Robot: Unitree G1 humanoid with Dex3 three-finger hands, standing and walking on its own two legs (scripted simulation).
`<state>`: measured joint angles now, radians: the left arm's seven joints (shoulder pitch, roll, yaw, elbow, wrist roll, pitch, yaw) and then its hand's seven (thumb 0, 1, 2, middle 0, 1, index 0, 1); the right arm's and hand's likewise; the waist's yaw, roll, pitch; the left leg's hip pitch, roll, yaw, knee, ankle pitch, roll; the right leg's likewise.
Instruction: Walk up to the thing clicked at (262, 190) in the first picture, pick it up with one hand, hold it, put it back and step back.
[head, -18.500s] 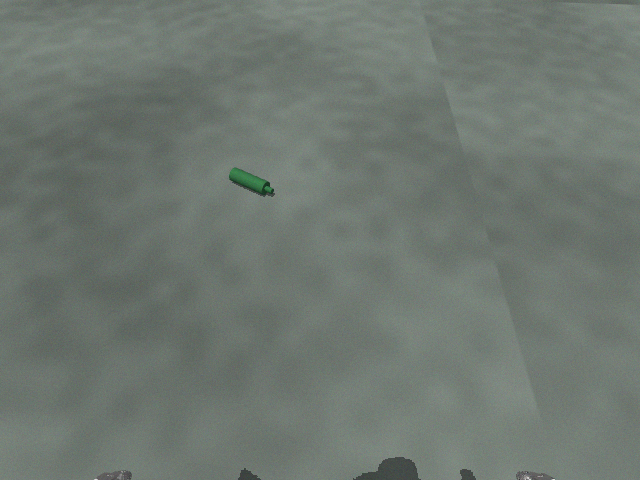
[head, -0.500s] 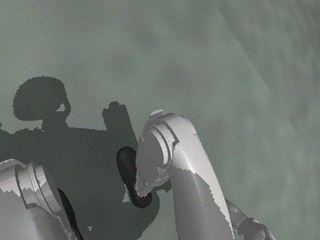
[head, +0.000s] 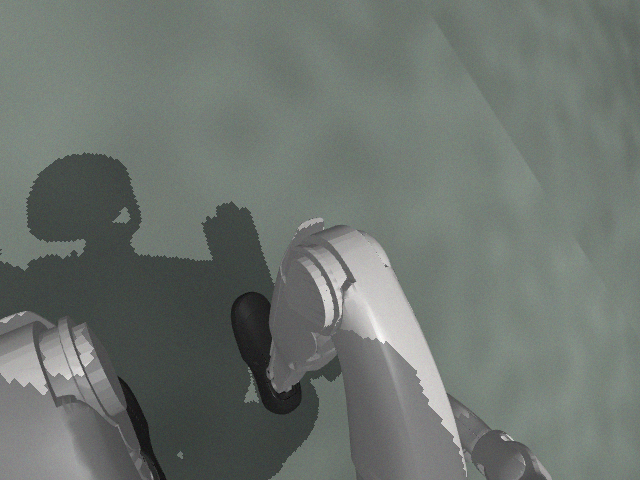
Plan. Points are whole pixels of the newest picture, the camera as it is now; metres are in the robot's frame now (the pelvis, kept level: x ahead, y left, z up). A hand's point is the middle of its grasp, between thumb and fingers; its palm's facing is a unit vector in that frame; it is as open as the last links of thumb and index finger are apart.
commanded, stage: close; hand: left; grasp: from above
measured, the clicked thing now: out of the picture +0.45 +0.35 -0.27
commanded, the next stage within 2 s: settle in 1.02 s
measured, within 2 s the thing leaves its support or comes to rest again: leaves its support in 1.48 s
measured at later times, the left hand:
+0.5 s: hand out of the picture +0.43 +0.35 -0.26, palm faces -0.47 -0.16 -0.87, open 9.3 cm
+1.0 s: hand out of the picture +0.44 +0.35 -0.25, palm faces -0.46 -0.16 -0.87, open 9.2 cm
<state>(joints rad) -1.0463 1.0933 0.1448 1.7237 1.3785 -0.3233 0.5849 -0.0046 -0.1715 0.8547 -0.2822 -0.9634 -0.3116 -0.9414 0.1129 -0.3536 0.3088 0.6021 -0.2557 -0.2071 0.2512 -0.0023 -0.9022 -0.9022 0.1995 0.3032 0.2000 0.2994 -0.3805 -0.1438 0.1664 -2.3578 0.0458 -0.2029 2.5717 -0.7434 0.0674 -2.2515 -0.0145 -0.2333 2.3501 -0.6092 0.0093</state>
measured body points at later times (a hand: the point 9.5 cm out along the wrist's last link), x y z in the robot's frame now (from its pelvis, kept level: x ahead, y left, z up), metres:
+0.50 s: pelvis +0.00 +0.00 +0.00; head +0.28 +0.14 +0.32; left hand +0.46 +0.36 -0.21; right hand +0.07 -0.25 -0.05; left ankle +0.06 +0.11 -0.27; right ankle +0.13 -0.11 -0.27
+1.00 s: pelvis +0.00 +0.00 +0.00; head +0.28 +0.15 +0.32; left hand +0.46 +0.36 -0.20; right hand +0.07 -0.25 -0.05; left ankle +0.06 +0.11 -0.27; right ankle +0.13 -0.11 -0.27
